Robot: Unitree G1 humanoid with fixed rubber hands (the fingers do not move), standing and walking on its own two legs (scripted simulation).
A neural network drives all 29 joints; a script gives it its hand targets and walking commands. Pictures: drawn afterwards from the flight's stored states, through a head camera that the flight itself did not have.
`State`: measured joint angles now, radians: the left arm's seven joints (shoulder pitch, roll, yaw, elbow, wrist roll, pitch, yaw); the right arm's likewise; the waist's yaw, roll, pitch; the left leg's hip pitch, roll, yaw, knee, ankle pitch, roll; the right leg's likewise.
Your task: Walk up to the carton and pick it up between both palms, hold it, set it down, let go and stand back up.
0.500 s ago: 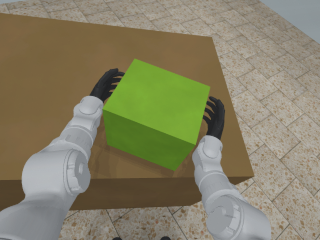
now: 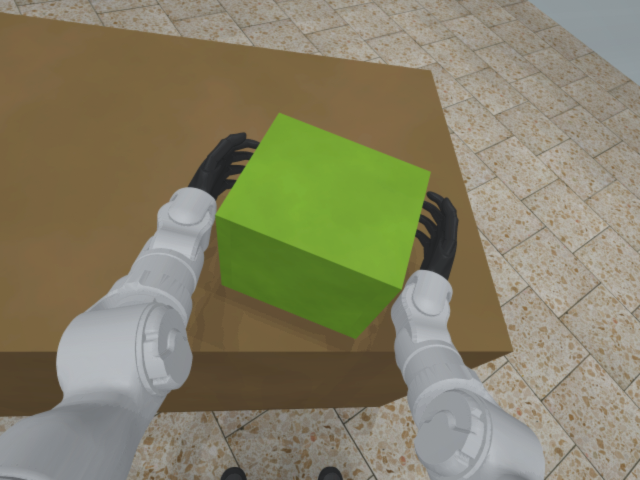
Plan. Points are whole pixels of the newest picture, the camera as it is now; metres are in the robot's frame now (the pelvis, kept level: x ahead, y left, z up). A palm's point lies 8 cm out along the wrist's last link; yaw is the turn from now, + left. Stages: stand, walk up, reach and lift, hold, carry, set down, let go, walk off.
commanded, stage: reach and lift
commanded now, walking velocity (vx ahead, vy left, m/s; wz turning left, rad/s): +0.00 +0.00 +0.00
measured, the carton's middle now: (319, 232) +0.44 -0.02 -0.01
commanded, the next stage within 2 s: none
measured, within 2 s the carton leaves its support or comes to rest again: leaves its support in 0.38 s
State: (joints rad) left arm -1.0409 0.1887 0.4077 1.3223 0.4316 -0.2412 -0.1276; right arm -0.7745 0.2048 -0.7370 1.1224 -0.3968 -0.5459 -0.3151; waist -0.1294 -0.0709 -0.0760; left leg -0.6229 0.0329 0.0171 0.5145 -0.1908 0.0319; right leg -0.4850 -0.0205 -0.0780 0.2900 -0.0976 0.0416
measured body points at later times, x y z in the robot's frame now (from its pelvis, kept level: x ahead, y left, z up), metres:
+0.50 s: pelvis -0.01 -0.02 +0.00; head +0.10 +0.01 +0.44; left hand +0.48 +0.12 +0.06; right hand +0.39 -0.17 +0.03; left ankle +0.02 +0.08 -0.74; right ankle +0.01 -0.16 -0.74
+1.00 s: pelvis +0.00 -0.04 +0.01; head +0.08 -0.02 +0.45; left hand +0.46 +0.09 +0.05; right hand +0.39 -0.21 +0.04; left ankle +0.02 +0.08 -0.74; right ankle +0.01 -0.16 -0.74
